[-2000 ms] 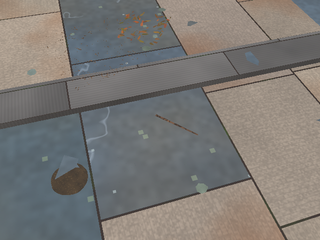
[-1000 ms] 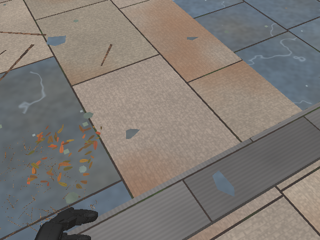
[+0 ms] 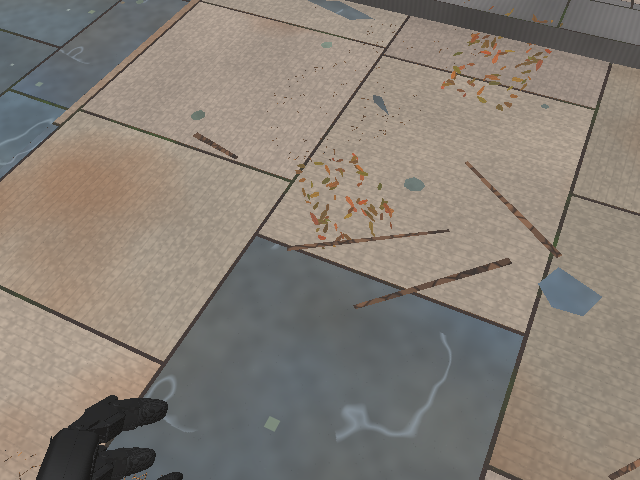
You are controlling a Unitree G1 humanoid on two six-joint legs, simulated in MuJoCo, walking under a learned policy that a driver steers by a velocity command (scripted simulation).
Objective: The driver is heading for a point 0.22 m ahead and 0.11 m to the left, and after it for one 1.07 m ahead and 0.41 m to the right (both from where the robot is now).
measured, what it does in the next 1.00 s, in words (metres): walks ahead, turning right: left foot, then right foot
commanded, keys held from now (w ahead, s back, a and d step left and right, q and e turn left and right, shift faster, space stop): q+shift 0.02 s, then e+shift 0.98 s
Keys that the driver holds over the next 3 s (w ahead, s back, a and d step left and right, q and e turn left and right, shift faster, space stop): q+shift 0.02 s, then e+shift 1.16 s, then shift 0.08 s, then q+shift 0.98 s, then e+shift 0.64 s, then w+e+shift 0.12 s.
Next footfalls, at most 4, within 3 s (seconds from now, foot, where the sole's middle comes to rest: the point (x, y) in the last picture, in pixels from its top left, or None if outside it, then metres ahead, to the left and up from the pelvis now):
0.34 left None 0.43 0.09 -0.75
0.72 right None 0.38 -0.18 -0.75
1.18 left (335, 450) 0.51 -0.03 -0.75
1.50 right None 0.29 -0.16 -0.75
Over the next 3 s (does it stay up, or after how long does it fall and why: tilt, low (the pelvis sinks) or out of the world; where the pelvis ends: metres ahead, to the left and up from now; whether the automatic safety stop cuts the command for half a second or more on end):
stays up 0.45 -0.10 0.03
